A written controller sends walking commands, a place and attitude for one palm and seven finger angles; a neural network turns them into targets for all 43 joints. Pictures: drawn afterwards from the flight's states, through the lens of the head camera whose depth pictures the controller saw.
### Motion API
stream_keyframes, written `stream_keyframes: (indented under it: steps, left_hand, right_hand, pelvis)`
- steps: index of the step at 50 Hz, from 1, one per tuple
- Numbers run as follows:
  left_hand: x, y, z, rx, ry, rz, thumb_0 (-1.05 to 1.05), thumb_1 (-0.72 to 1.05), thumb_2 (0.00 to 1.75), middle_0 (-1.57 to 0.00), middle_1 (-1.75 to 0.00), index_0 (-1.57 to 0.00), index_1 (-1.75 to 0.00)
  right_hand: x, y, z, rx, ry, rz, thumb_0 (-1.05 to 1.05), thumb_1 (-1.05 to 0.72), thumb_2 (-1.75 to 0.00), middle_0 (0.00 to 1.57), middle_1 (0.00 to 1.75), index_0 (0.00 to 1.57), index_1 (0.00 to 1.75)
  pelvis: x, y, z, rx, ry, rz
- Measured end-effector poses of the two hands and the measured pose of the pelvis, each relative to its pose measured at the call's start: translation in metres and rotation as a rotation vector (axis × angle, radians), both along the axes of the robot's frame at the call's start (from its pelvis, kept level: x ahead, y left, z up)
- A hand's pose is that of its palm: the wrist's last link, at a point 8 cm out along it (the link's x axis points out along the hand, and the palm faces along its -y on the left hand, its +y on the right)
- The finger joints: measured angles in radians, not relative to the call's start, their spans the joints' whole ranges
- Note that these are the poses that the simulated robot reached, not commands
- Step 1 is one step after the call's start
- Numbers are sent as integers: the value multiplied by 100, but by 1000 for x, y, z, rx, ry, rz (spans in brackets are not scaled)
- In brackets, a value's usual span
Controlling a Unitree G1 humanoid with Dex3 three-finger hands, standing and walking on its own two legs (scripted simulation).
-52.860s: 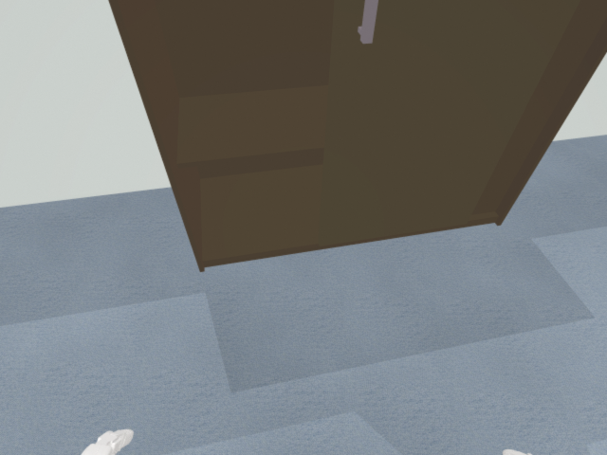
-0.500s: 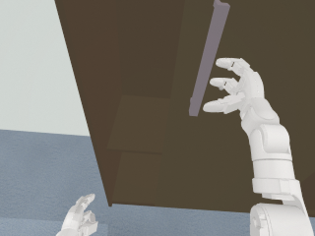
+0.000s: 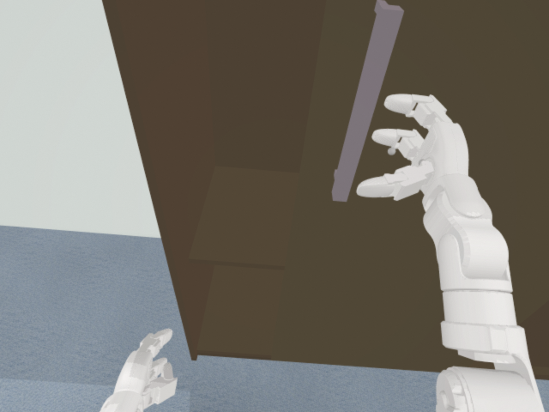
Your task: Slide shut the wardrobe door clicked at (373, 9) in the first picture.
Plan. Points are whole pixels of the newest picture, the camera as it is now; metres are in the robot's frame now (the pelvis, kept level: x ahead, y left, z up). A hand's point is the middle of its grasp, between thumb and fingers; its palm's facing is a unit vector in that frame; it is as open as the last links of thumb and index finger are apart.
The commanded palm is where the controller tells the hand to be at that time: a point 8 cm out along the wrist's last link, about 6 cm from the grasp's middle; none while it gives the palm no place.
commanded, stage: move the hooked fingers beside the handle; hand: right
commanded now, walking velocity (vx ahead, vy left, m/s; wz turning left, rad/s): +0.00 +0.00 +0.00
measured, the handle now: (357, 114) +0.46 -0.08 +0.25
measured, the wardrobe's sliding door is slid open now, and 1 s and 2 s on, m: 0.26 0.26 0.26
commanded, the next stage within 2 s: none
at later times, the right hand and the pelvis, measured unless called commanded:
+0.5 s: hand (406, 137) +0.38 -0.13 +0.27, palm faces +0.03 +1.00 -0.01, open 14.0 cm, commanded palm +0.36 -0.19 +0.24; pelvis +0.00 +0.00 +0.00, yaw +0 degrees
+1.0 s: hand (395, 165) +0.38 -0.13 +0.22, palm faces +0.02 +1.00 +0.00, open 14.0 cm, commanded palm +0.36 -0.18 +0.24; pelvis -0.01 +0.00 +0.00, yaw +0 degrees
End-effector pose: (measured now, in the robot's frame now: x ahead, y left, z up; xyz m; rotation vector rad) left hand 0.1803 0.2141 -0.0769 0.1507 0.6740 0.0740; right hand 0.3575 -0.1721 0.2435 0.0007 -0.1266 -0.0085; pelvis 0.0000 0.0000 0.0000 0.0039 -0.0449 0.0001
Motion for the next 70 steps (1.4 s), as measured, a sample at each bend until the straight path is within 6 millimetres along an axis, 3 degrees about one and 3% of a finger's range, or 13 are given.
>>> stream_keyframes:
  steps: [6, 14, 23, 32, 38, 41, 47, 50, 56, 59, 65, 67, 70]
  left_hand:
    - [-4, -1, 0, -6, 14, 5, 2, 90, 90, -20, -30, -20, -30]
    - [-18, 6, -7, 3, 50, 24, 2, 90, 90, -20, -30, -20, -30]
    - [-16, 4, -4, 6, 28, 21, 2, 90, 90, -20, -30, -20, -30]
    - [-13, 3, -1, -6, 16, 23, 2, 90, 90, -20, -30, -20, -30]
    - [-8, 0, 2, 8, -8, -1, 2, 90, 90, -20, -30, -20, -30]
    - [-5, -2, 2, 8, -4, -10, 2, 90, 90, -20, -30, -20, -30]
    - [-7, -2, -1, -4, 10, 3, 2, 90, 90, -20, -30, -20, -30]
    - [-11, -1, -1, -5, 8, 12, 2, 90, 90, -20, -30, -20, -30]
    - [-17, 0, -4, -2, 10, 11, 2, 90, 90, -20, -30, -20, -30]
    - [-17, 1, -6, -6, 32, 14, 2, 90, 90, -20, -30, -20, -30]
    - [-19, 5, -9, -16, 57, 24, 2, 90, 90, -20, -30, -20, -30]
    - [-19, 6, -9, -13, 49, 26, 2, 90, 90, -20, -30, -20, -30]
    - [-17, 7, -5, -4, 21, 21, 2, 90, 90, -20, -30, -20, -30]
  right_hand:
    - [10, -16, 21, -17, 14, -51, -2, 51, -30, 30, 120, 30, 120]
    - [6, -15, -18, 4, 106, -6, -1, 50, -30, 30, 120, 30, 120]
    - [-1, -11, 25, -14, -53, -14, -2, 51, -30, 30, 120, 30, 120]
    - [-1, -21, -20, 9, 112, -25, -1, 50, -30, 30, 120, 30, 120]
    - [-18, -22, 15, -13, -90, -33, -2, 50, -30, 30, 120, 30, 120]
    - [-13, -22, 28, -21, -75, -25, -2, 51, -30, 30, 120, 30, 120]
    - [5, -20, -8, -4, 156, -15, -1, 51, -30, 30, 120, 30, 120]
    - [4, -14, -21, 1, 140, -12, -1, 50, -30, 30, 120, 30, 120]
    - [-7, -5, 18, -6, -100, -4, -2, 50, -30, 30, 120, 30, 120]
    - [-3, -9, 31, -18, -82, -14, -2, 51, -30, 30, 120, 30, 120]
    - [7, -14, -12, -12, 159, -22, -1, 50, -30, 30, 120, 30, 120]
    - [2, -10, -24, -4, 157, -14, -1, 50, -30, 30, 120, 30, 120]
    - [-11, -6, -17, 4, 32, -5, -2, 50, -30, 30, 120, 30, 120]
  pelvis:
    - [-1, 1, 0, 1, 0, -3]
    - [-3, -1, 1, 1, 7, 1]
    - [-2, -2, 0, 2, -8, 0]
    - [-5, -3, 1, 0, 4, 8]
    - [-4, -2, 0, 1, -11, 1]
    - [-4, -2, 0, 4, -15, -10]
    - [-8, -3, 0, 2, 3, -10]
    - [-8, -3, 0, 0, 7, -1]
    - [-3, -3, 0, -1, -3, 8]
    - [-1, -2, 0, 1, -8, 2]
    - [-5, -1, 1, 1, 4, 0]
    - [-5, -1, 1, -1, 5, 4]
    - [-5, 0, 1, -3, 3, 11]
